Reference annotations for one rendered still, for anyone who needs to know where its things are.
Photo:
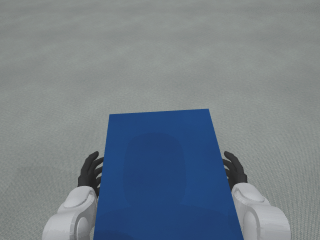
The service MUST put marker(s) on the robot left forearm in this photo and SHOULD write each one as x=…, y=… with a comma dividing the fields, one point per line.
x=75, y=217

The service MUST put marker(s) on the robot right forearm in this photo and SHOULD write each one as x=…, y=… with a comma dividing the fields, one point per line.
x=258, y=219

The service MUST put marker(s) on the carton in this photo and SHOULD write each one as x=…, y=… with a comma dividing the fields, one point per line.
x=163, y=178

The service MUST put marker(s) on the right robot hand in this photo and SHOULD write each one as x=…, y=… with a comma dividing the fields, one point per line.
x=235, y=173

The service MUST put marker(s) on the left robot hand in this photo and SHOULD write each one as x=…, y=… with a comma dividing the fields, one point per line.
x=88, y=172

